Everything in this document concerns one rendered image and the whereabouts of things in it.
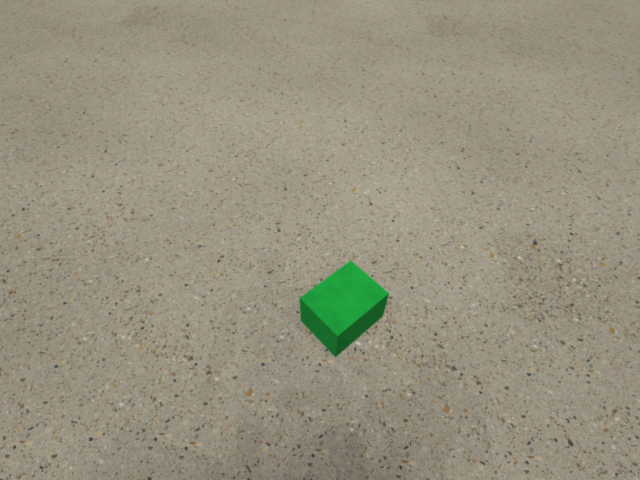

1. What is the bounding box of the carton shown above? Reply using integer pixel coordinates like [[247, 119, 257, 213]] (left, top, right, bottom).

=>
[[300, 261, 389, 357]]

